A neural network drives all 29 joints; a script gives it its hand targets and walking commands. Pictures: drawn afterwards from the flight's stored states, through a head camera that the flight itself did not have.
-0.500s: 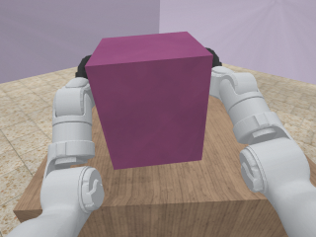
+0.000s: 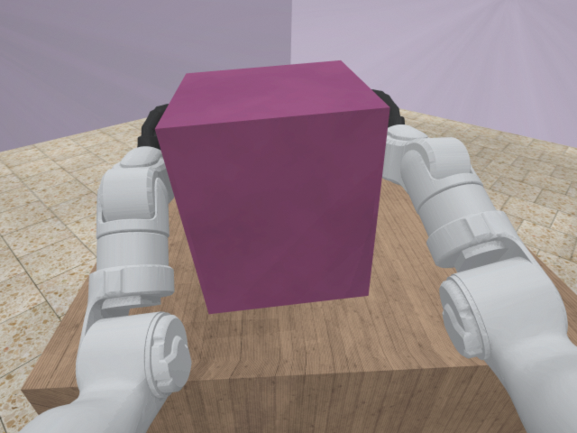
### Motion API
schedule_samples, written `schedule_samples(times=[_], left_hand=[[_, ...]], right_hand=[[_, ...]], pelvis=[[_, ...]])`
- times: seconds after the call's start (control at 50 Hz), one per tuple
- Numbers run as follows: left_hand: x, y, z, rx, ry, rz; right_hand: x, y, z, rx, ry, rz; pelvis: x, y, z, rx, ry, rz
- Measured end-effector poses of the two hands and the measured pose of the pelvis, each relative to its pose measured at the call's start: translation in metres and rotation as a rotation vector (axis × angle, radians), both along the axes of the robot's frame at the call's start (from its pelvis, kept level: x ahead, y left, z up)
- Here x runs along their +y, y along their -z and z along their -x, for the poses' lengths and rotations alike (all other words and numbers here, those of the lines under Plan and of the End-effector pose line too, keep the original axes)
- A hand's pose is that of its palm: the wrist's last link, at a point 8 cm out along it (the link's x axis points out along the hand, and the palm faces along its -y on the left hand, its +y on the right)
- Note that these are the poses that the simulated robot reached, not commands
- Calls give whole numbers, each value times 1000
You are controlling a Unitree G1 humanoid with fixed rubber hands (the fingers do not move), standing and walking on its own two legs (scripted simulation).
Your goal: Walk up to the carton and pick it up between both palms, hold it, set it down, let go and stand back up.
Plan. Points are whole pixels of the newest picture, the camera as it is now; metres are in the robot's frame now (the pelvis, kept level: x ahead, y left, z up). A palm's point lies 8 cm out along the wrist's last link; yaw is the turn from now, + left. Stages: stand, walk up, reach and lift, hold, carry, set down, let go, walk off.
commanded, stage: hold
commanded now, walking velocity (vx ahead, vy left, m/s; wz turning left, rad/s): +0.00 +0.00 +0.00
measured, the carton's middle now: (276, 183) +0.37 +0.00 +0.26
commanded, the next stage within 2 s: none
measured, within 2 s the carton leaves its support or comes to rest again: neither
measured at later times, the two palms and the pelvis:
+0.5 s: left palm (149, 156) +0.37 +0.16 +0.30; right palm (391, 135) +0.36 -0.14 +0.32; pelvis +0.00 +0.00 +0.00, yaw +0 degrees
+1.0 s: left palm (152, 158) +0.37 +0.16 +0.30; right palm (391, 138) +0.37 -0.14 +0.32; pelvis +0.00 +0.00 +0.00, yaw +0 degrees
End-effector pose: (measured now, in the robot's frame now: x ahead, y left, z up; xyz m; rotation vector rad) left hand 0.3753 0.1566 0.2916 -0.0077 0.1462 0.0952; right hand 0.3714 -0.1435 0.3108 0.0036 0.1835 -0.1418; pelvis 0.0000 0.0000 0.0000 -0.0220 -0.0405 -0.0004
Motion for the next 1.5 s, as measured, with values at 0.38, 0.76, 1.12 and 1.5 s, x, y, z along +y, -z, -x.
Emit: schedule_samples(times=[0.38,0.76,1.12,1.5], left_hand=[[2,-8,6,-10,1,20],[2,-2,5,0,8,9],[-1,-4,0,-3,8,1],[2,-4,3,-9,-2,9]], right_hand=[[2,-10,6,-11,4,-4],[2,-5,7,-1,7,2],[0,-6,3,-4,10,-6],[2,-4,3,-10,1,-11]], pelvis=[[-2,0,4,-5,-4,-1],[-1,0,5,-5,1,1],[0,0,2,2,-1,1],[0,0,1,-4,-4,1]])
